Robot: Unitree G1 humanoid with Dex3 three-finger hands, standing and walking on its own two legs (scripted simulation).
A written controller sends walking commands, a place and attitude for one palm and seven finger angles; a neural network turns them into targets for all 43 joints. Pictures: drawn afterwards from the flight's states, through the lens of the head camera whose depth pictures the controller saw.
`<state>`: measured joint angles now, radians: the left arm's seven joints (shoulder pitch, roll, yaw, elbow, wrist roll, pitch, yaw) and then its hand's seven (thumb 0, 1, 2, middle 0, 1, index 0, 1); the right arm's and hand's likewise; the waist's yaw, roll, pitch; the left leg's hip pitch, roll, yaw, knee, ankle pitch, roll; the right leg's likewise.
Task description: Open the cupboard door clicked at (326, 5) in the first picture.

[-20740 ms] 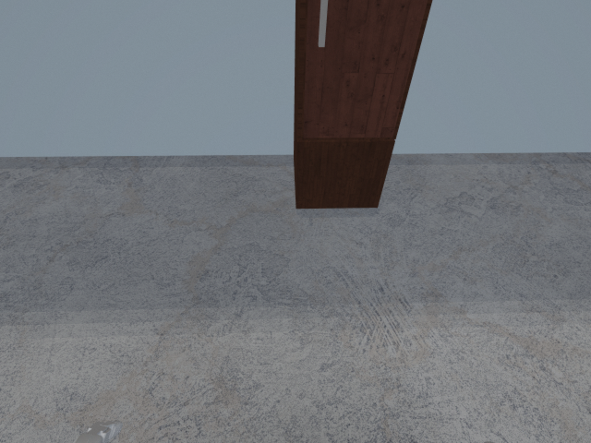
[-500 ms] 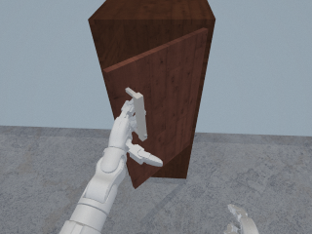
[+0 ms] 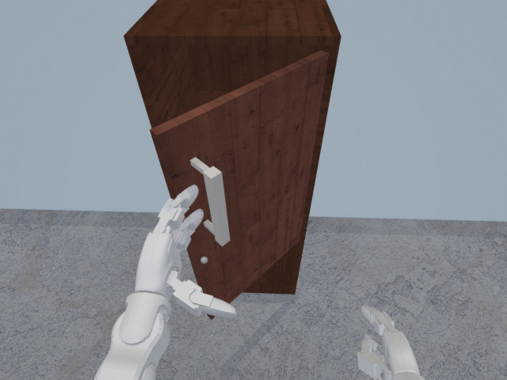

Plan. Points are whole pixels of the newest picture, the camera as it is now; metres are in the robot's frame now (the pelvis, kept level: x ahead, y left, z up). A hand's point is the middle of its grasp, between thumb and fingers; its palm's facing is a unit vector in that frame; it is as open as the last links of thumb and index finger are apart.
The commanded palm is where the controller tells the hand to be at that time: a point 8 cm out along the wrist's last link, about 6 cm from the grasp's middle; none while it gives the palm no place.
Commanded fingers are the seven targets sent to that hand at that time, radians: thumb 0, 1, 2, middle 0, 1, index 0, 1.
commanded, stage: slide the hand sideways off the handle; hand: left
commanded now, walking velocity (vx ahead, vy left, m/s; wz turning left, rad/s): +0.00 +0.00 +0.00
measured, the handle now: (210, 204) +0.35 +0.11 +0.11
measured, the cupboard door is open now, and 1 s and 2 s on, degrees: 46 46 46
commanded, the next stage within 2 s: draw the hand back to the body in 0.44 s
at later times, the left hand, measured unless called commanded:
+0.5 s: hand (165, 300) +0.19 +0.14 +0.10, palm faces +0.04 -1.00 -0.03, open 16.3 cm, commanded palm +0.17 +0.18 +0.11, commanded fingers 0.00 -0.50 0.30 -0.15 -0.30 -0.15 -0.30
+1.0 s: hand (121, 291) +0.19 +0.19 +0.12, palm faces +0.07 -1.00 -0.06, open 16.3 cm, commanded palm +0.16 +0.24 +0.13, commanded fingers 0.00 -0.36 0.36 -0.16 -0.30 -0.16 -0.30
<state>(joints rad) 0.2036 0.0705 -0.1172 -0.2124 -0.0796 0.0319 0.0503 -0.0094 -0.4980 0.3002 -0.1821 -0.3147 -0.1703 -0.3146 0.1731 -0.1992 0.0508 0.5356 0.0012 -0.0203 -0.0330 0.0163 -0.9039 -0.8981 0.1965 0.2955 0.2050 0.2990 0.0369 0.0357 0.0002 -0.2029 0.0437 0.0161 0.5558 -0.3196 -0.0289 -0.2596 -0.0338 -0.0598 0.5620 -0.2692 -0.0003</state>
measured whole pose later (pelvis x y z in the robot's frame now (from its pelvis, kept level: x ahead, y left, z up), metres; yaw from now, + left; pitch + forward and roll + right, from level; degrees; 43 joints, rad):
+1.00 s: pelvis -0.01 +0.01 -0.01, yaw +1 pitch -2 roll -1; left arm 0.41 0.21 0.15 -0.40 -0.25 0.05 -0.18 -0.01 -0.49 0.30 -0.15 -0.30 -0.15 -0.30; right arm 0.23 -0.23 0.07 0.57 0.03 -0.23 -0.09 0.02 -0.90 -0.90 0.20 0.30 0.21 0.30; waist 0.06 0.05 -0.02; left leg -0.26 0.04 -0.01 0.65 -0.36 -0.02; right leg -0.28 -0.04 -0.08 0.61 -0.29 0.01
